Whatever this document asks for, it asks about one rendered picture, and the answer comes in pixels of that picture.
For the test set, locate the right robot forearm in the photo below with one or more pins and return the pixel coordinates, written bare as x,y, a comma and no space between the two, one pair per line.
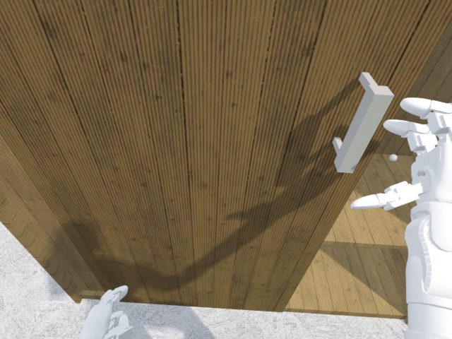
429,271

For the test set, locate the robot right hand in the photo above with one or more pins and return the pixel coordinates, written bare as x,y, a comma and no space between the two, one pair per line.
436,162

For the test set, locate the handle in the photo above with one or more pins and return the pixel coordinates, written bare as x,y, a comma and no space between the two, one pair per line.
369,114

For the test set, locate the robot left hand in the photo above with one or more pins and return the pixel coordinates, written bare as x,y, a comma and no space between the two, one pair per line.
100,323

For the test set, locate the wardrobe door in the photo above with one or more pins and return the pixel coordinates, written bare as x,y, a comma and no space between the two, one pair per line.
186,146
20,191

